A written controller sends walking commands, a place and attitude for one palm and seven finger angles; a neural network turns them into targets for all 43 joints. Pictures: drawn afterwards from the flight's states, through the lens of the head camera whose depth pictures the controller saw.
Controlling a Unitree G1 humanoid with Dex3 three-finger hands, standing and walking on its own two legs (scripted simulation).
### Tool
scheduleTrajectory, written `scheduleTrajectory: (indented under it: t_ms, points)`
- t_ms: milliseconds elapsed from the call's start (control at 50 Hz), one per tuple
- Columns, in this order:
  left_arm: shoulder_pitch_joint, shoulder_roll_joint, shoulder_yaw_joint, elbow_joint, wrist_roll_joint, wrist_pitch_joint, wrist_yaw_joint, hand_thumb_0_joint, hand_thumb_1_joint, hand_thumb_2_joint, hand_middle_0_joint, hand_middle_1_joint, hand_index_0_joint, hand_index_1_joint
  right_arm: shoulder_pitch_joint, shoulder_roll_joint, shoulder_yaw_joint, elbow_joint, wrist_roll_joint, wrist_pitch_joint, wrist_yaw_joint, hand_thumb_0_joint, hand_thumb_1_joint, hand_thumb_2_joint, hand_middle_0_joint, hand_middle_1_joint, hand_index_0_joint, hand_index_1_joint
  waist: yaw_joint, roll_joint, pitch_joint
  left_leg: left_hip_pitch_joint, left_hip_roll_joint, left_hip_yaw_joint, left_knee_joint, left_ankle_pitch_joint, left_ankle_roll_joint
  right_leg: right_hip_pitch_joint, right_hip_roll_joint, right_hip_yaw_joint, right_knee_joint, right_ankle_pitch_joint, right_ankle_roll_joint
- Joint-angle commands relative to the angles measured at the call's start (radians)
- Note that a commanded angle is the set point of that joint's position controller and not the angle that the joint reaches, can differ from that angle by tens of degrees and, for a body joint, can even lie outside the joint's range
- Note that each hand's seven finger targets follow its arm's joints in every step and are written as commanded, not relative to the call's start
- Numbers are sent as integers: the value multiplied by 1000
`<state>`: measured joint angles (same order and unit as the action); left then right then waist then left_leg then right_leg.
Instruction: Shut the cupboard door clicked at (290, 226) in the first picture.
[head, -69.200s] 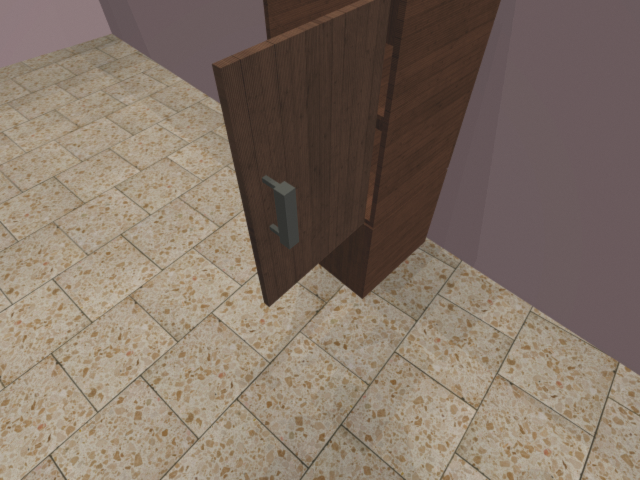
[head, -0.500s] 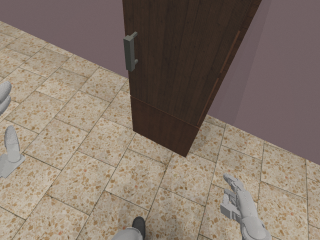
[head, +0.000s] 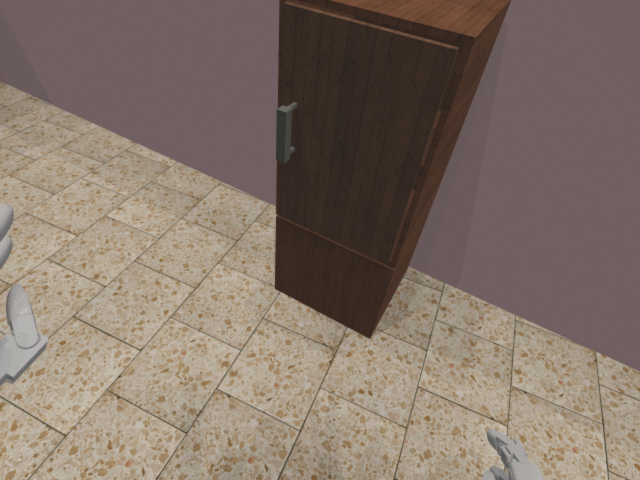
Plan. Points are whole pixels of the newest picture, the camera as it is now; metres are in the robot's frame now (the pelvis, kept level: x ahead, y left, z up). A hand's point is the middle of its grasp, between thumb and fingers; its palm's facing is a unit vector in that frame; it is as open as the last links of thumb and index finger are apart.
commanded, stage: stop stepping back and stand still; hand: left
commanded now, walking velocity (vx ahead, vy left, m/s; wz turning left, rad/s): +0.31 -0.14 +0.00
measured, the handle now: (288, 132) +0.91 +0.11 -0.02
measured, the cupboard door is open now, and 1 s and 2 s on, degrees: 0 0 0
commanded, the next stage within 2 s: let the arm hang, fingers relaxed in 1.18 s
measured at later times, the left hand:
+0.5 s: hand out of the picture +0.13 +0.30 +0.18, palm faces +0.53 -0.77 -0.34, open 7.4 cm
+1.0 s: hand out of the picture +0.19 +0.31 +0.16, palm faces +0.46 -0.77 -0.44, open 7.4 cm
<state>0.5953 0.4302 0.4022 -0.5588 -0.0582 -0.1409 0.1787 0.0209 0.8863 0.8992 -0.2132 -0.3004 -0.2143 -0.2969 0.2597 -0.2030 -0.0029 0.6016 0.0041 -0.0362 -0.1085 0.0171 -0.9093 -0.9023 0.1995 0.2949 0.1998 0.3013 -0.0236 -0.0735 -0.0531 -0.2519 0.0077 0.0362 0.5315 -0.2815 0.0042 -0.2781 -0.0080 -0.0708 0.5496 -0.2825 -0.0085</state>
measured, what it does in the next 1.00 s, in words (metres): steps on the spot: left foot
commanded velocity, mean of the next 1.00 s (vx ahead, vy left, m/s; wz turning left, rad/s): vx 0.09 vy -0.03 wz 0.00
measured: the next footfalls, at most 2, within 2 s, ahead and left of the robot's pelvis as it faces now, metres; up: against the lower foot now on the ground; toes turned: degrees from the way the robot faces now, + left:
left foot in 0.46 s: +0.02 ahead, +0.14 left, +0.00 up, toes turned +3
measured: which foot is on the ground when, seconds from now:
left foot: down 0.00-0.22, up 0.24-0.44, down 0.46-1.00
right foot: down 0.00-1.00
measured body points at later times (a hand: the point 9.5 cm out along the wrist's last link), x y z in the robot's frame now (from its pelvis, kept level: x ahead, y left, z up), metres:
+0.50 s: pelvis -0.06 +0.02 -0.01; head -0.08 +0.05 +0.44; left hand +0.09 +0.34 +0.20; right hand +0.08 -0.24 -0.08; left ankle -0.03 +0.15 -0.74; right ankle -0.04 -0.08 -0.73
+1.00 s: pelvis -0.01 +0.04 +0.00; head +0.00 +0.05 +0.45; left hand +0.16 +0.35 +0.19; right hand +0.16 -0.19 -0.08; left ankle -0.02 +0.14 -0.73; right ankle -0.02 -0.07 -0.73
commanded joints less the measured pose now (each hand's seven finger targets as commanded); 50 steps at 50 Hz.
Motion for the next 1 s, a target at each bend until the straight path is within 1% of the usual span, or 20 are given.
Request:
scheduleTrajectory:
  t_ms: [0, 60, 140, 160, 200, 220, 260, 320, 400, 420, 460, 500, 600, 640, 680, 720, 760, 800, 860, 980]
  points:
    - [-170, 170, 154, -158, 16, -94, 18, 0, 900, 900, -200, -300, -200, -300, -107, -130, -24, -125, -6, -113, 6, 0, -900, -900, 200, 300, 200, 300, -2, 282, 51, -219, 213, -235, -362, -375, 67, 105, 23, 28, 30, -51, 25]
    - [-153, 101, 89, -38, 25, -60, 9, 0, 900, 900, -200, -300, -200, -300, -111, -139, -27, -128, 1, -112, 14, 0, -900, -900, 200, 300, 200, 300, -1, 280, 88, -300, 204, -230, -361, -568, 77, 116, 70, -20, 44, -107, 10]
    - [-170, 113, 69, -48, 26, -44, 2, 0, 900, 900, -200, -300, -200, -300, -117, -130, -24, -121, -9, -99, 21, 0, -900, -900, 200, 300, 200, 300, 6, 182, 67, -292, 148, -181, -203, -440, 62, 160, 38, 28, -100, -157, -41]
    - [-173, 127, 81, -66, 26, -46, 3, 0, 900, 900, -200, -300, -200, -300, -116, -128, -29, -119, -11, -93, 21, 0, -900, -900, 200, 300, 200, 300, 12, 101, 29, -306, 103, -131, -70, -392, 51, 171, -12, 131, -143, -216, -78]
    - [-169, 151, 96, -86, 26, -45, 8, 0, 900, 900, -200, -300, -200, -300, -121, -109, -38, -121, -10, -73, 29, 0, -900, -900, 200, 300, 200, 300, 30, -170, 16, -418, -7, -3, 392, -179, 12, 141, -276, 583, -365, -506, -223]
    - [-210, 154, 90, -103, 26, -63, 10, 0, 900, 900, -200, -300, -200, -300, -121, -123, -45, -120, -10, -77, 32, 0, -900, -900, 200, 300, 200, 300, 22, -145, 38, -472, 8, -45, 549, -176, 3, 134, -337, 629, -387, -433, -265]
    - [-243, 166, 103, -103, 37, -90, 13, 0, 900, 900, -200, -300, -200, -300, -106, -109, -31, -105, -24, -75, 36, 0, -900, -900, 200, 300, 200, 300, 6, 11, 63, -397, 63, -80, 555, -147, 1, -20, -313, 482, -375, -446, -235]
    - [-296, 184, 107, -137, 44, -106, 16, 0, 900, 900, -200, -300, -200, -300, -127, -98, -25, -106, -23, -80, 17, 0, -900, -900, 200, 300, 200, 300, 8, 22, 74, -179, 75, -15, 337, -111, 18, -183, -264, 339, -359, -458, -199]
    - [-242, 158, 101, -117, 33, -108, 28, 0, 900, 900, -200, -300, -200, -300, -98, -102, -29, -102, -24, -101, -5, 0, -900, -900, 200, 300, 200, 300, 6, 92, 35, 55, 11, 84, 19, -90, 21, -160, -156, 208, -217, -427, -134]
    - [-238, 153, 101, -136, 26, -111, 28, 0, 900, 900, -200, -300, -200, -300, -87, -121, -37, -112, -18, -106, -7, 0, -900, -900, 200, 300, 200, 300, -1, 156, 30, 75, 57, -13, -85, -176, 48, -160, -112, 183, -99, -384, -100]
    - [-214, 145, 123, -167, 23, -120, 33, 0, 900, 900, -200, -300, -200, -300, -90, -149, -43, -134, -5, -112, 1, 0, -900, -900, 200, 300, 200, 300, 3, 359, 27, 114, 305, -438, -272, -184, 159, -251, 49, 14, 249, -173, -1]
    - [-159, 162, 146, -120, 24, -112, 14, 0, 900, 900, -200, -300, -200, -300, -108, -105, -34, -119, -15, -124, 11, 0, -900, -900, 200, 300, 200, 300, -1, 321, 65, -30, 339, -471, -350, -329, 186, -222, 1, 90, 382, -192, 5]
    - [-90, 138, 126, -113, 28, -92, 5, 0, 900, 900, -200, -300, -200, -300, -108, -127, -28, -117, -6, -121, 30, 0, -900, -900, 200, 300, 200, 300, 13, 220, 45, -208, 192, -104, -180, -217, 63, 134, 25, 12, -42, -2, 14]
    - [-120, 159, 145, -105, 28, -92, 9, 0, 900, 900, -200, -300, -200, -300, -103, -127, -30, -119, -9, -117, 32, 0, -900, -900, 200, 300, 200, 300, 9, 155, 44, -241, 121, -39, -89, -203, 35, 145, -31, 130, -115, -5, -26]
    - [-137, 175, 157, -99, 21, -86, 10, 0, 900, 900, -200, -300, -200, -300, -98, -120, -39, -110, -7, -114, 36, 0, -900, -900, 200, 300, 200, 300, 14, 8, 8, -181, 41, 6, 94, -135, 6, 52, -143, 350, -226, -105, -84]
    - [-130, 157, 130, -98, 21, -84, 17, 0, 900, 900, -200, -300, -200, -300, -103, -101, -34, -108, 0, -99, 45, 0, -900, -900, 200, 300, 200, 300, 13, -55, -4, -206, 28, -21, 219, -95, -8, 98, -249, 448, -278, -30, -150]
    - [-132, 170, 147, -112, 25, -99, 23, 0, 900, 900, -200, -300, -200, -300, -109, -99, -29, -105, 0, -93, 43, 0, -900, -900, 200, 300, 200, 300, 15, -30, -31, -175, 39, -43, 128, -92, -3, 156, -240, 352, -211, 167, -151]
    - [-108, 170, 154, -119, 21, -105, 23, 0, 900, 900, -200, -300, -200, -300, -114, -99, -25, -101, -3, -88, 33, 0, -900, -900, 200, 300, 200, 300, 10, 56, -64, -21, 37, -44, -58, 98, 5, 132, -150, 216, -118, 251, -79]
    - [-109, 164, 144, -128, 17, -107, 9, 0, 900, 900, -200, -300, -200, -300, -137, -109, -22, -119, -1, -79, 23, 0, -900, -900, 200, 300, 200, 300, 21, 199, -54, 39, 135, -140, -140, 322, 33, 100, -25, 108, -58, 242, 3]
    - [-77, 148, 130, -109, 18, -107, -1, 0, 900, 900, -200, -300, -200, -300, -113, -118, -36, -133, 8, -78, 30, 0, -900, -900, 200, 300, 200, 300, 16, 169, -114, 32, 104, -74, -66, 486, 2, 205, -43, 102, -63, 460, -11]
